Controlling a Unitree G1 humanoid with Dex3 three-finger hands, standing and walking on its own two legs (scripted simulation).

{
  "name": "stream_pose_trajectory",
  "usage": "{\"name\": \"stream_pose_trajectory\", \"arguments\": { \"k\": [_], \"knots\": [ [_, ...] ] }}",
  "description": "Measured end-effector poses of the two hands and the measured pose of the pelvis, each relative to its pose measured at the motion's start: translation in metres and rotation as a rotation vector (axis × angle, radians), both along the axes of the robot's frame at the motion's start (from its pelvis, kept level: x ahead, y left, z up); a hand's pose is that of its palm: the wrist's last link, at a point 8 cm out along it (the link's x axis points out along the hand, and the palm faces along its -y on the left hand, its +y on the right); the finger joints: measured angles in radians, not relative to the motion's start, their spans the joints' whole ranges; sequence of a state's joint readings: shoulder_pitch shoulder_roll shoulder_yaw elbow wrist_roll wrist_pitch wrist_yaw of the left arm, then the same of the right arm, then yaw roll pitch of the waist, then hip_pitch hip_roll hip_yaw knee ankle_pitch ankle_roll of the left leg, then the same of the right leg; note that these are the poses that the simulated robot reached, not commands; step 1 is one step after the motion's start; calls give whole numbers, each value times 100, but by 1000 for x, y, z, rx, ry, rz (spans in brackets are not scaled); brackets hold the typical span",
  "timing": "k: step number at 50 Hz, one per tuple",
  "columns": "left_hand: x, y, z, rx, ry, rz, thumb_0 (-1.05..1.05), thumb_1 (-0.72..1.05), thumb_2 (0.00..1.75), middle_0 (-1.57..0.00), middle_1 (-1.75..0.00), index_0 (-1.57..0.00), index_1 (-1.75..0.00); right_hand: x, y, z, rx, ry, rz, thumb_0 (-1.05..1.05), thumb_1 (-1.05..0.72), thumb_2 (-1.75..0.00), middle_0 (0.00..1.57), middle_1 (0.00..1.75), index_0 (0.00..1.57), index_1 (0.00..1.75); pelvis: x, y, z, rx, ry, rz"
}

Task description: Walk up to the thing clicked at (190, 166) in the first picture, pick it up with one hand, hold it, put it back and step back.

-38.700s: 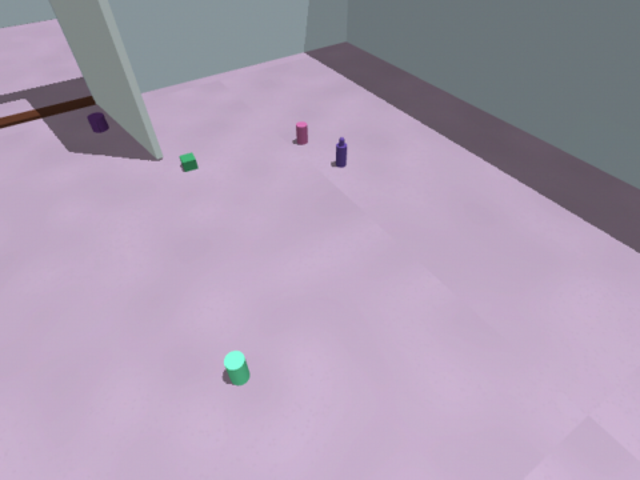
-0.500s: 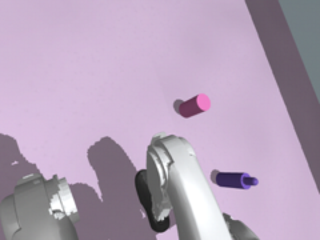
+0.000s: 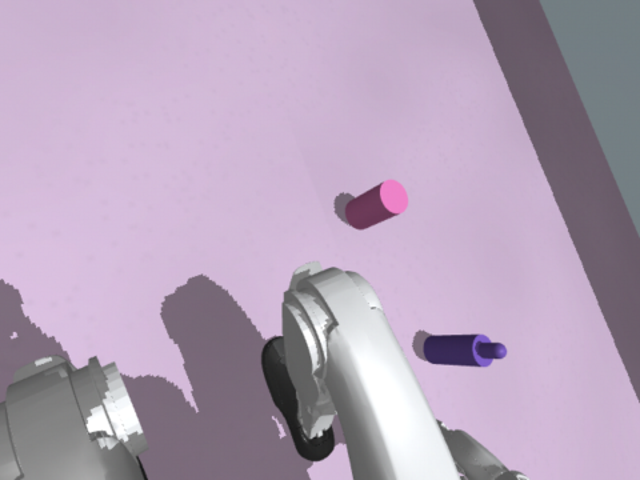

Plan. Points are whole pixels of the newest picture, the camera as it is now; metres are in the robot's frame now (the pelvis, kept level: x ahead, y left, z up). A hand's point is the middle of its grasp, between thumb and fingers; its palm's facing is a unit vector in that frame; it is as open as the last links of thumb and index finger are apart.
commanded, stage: open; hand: left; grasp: from above
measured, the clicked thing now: out of the picture +0.47 +0.34 -0.26
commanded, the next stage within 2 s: withdraw in 0.90 s
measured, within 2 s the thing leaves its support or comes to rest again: rests again in 1.22 s
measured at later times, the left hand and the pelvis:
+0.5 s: hand out of the picture +0.46 +0.32 -0.24, palm faces -0.45 -0.09 -0.89, open 12.5 cm; pelvis +0.00 +0.00 +0.00, yaw -1 degrees
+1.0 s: hand out of the picture +0.46 +0.32 -0.24, palm faces -0.47 -0.09 -0.88, open 13.8 cm; pelvis +0.00 +0.00 +0.00, yaw -1 degrees
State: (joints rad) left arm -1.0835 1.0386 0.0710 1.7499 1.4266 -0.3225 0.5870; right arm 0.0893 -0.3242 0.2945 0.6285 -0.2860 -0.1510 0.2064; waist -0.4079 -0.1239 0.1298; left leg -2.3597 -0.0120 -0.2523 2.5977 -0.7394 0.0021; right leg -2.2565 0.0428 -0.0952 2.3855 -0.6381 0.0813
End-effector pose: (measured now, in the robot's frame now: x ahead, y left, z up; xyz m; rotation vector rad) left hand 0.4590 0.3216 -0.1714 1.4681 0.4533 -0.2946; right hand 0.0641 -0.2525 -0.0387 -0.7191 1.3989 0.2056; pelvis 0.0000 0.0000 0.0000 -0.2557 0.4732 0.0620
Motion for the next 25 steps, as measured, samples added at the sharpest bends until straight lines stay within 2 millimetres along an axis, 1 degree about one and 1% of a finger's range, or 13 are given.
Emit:
{"name": "stream_pose_trajectory", "arguments": {
  "k": [4,8,16,25],
  "knots": [
    [1,0,0,-1,9,3,-5,10,50,-51,-65,-84,-70,-2,0,0,2,3,-3,0,-92,-90,20,30,20,30,-1,-1,1,0,-1,-2],
    [0,-1,-3,-2,28,-2,-4,7,55,-48,-68,-72,-70,-5,0,2,-1,14,-7,0,-92,-90,20,30,20,30,-1,-1,2,-1,0,-5],
    [0,-4,-9,-22,14,-26,-1,-8,69,-40,-75,-48,-74,-6,0,7,-19,30,-1,0,-91,-90,20,30,20,30,0,-1,4,-6,-2,-6],
    [2,-2,-6,-10,-17,-28,-1,-25,82,-29,-83,-31,-82,1,-1,10,-29,16,12,0,-91,-90,20,30,20,30,0,1,4,-14,2,-7]
  ]
}}
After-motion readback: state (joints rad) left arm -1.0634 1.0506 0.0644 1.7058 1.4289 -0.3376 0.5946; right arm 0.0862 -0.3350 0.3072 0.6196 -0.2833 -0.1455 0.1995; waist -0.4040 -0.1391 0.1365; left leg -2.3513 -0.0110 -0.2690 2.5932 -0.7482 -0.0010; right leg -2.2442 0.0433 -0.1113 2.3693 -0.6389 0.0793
